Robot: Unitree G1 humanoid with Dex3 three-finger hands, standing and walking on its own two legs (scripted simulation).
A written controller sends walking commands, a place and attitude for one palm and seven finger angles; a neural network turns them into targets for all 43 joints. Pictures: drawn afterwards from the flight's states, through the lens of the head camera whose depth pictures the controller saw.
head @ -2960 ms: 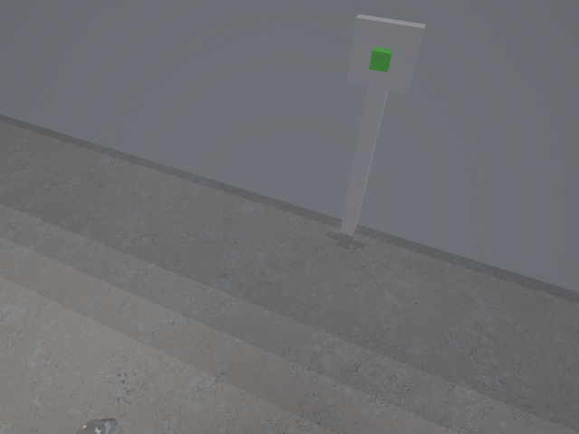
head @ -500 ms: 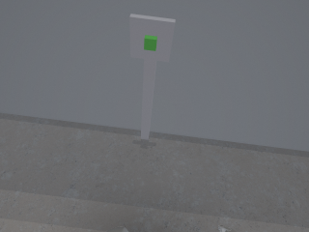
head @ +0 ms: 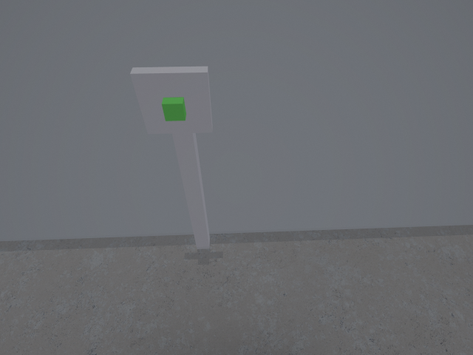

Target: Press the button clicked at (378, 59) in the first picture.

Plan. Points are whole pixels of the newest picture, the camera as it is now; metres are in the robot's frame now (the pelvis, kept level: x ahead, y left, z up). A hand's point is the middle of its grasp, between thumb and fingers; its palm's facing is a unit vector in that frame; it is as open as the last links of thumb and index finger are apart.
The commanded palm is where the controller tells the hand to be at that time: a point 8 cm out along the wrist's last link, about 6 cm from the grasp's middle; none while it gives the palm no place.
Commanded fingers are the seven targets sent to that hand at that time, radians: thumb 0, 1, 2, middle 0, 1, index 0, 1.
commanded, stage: take the last steps up to it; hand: left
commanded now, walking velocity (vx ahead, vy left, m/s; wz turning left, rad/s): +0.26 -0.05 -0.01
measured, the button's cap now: (174, 108) +0.67 +0.17 +0.05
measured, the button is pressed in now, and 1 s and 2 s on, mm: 0 0 0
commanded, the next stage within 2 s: come to a stop and stand still in 0.28 s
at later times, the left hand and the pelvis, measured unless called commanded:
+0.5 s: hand (146, 353) +0.17 +0.18 -0.17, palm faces +0.03 -0.99 -0.15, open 7.4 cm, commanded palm none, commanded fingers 0.00 0.90 0.90 -0.20 -0.30 -0.20 -0.30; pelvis +0.16 +0.02 +0.01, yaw -1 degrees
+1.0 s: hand (145, 322) +0.23 +0.20 -0.18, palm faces +0.07 -0.98 -0.19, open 7.4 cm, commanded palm none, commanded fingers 0.00 0.90 0.90 -0.20 -0.30 -0.20 -0.30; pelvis +0.15 +0.02 -0.01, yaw +0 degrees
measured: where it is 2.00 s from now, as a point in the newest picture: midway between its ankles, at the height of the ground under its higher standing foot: outside the picture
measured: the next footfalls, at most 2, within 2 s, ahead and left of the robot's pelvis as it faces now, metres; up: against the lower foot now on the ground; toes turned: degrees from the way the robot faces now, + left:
left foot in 0.24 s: +0.21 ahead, +0.12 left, +0.00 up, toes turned +10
right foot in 0.60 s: +0.29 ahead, -0.13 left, +0.00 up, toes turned -7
